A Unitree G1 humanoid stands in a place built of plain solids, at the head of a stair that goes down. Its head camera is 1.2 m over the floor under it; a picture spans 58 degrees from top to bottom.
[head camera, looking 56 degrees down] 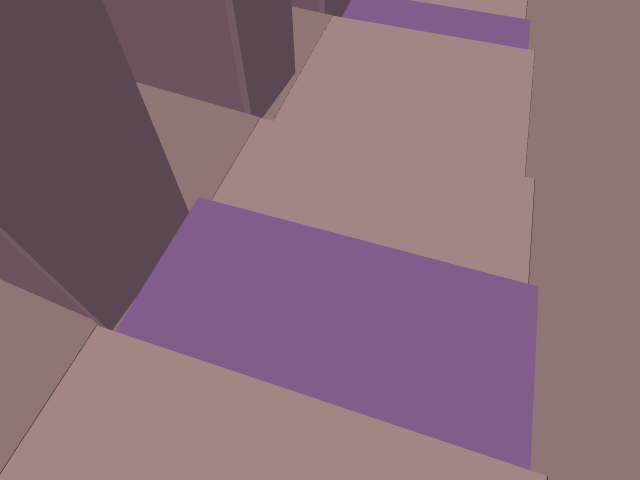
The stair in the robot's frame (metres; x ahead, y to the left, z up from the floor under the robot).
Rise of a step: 0.10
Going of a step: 0.60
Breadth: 1.28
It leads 18 degrees to the right of straight ahead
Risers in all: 3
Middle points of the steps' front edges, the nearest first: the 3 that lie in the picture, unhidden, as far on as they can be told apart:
0.31 0.05 0.00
0.89 -0.13 -0.10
1.46 -0.32 -0.20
